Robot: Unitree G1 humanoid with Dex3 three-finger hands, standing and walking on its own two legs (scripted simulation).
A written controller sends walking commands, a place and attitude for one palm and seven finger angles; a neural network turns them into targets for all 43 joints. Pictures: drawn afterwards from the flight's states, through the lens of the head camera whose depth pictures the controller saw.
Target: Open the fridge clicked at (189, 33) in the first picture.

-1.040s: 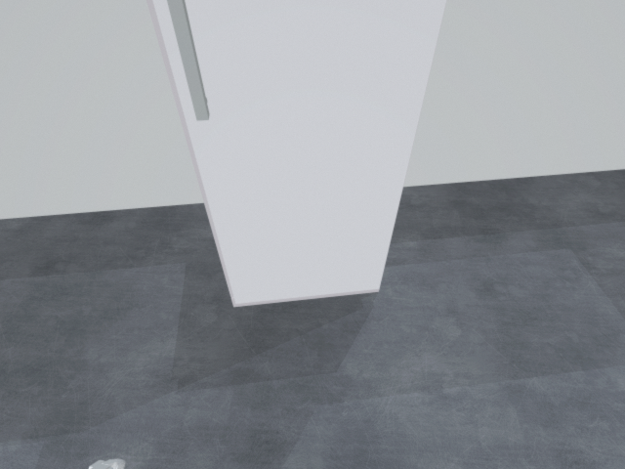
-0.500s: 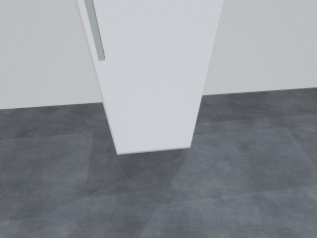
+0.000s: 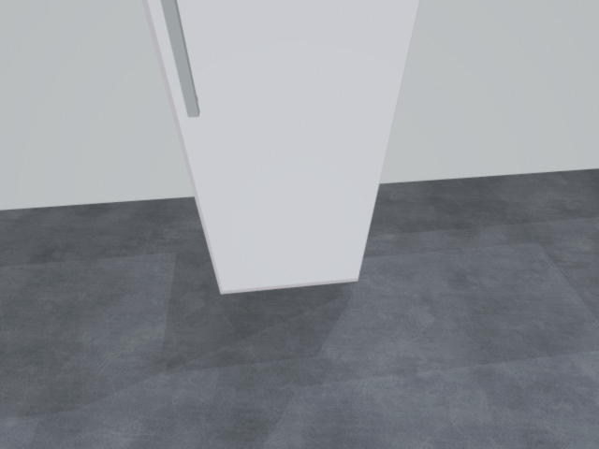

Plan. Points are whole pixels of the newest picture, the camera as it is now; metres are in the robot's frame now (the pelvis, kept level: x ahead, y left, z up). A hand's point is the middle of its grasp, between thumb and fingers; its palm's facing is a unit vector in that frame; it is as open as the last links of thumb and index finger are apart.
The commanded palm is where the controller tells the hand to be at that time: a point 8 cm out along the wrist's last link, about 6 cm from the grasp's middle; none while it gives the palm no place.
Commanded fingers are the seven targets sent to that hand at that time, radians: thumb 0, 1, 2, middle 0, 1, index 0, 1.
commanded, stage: look at it before walking up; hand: left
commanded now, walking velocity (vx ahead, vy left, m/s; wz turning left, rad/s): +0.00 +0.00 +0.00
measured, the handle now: (182, 52) +0.75 +0.28 +0.19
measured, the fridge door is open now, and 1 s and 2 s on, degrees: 0 0 0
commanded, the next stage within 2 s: turn to face it in 0.40 s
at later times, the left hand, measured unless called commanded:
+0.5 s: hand out of the picture +0.06 +0.25 -0.16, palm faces -0.01 -0.95 -0.32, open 7.4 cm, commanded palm none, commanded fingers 0.00 0.90 0.90 -0.20 -0.30 -0.20 -0.30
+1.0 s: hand out of the picture +0.03 +0.21 -0.18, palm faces +0.09 -0.97 -0.24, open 7.4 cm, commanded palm none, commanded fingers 0.00 0.90 0.90 -0.20 -0.30 -0.20 -0.30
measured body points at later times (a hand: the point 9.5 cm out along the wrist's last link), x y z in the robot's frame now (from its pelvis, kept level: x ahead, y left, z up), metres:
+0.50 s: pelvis +0.00 +0.00 +0.00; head +0.00 +0.00 +0.45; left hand +0.06 +0.30 -0.13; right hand +0.08 -0.29 -0.14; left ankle +0.01 +0.13 -0.75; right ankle +0.01 -0.12 -0.75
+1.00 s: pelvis +0.00 +0.01 -0.01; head +0.02 +0.01 +0.44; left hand +0.03 +0.26 -0.16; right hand +0.07 -0.23 -0.16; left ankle +0.01 +0.13 -0.75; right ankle +0.01 -0.12 -0.75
